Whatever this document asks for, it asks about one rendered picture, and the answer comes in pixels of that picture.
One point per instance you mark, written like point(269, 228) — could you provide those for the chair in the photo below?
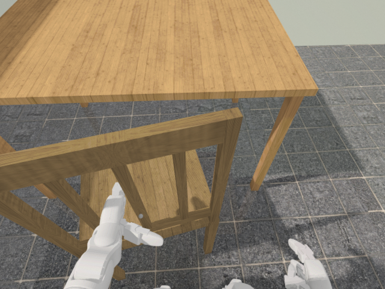
point(156, 166)

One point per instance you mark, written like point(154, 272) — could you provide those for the robot right hand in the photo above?
point(311, 275)

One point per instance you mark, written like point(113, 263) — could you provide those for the robot left hand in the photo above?
point(113, 212)

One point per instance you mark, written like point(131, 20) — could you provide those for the left robot forearm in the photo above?
point(95, 268)

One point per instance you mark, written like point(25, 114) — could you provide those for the robot right shin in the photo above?
point(235, 280)

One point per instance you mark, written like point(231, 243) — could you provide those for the table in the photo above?
point(81, 51)

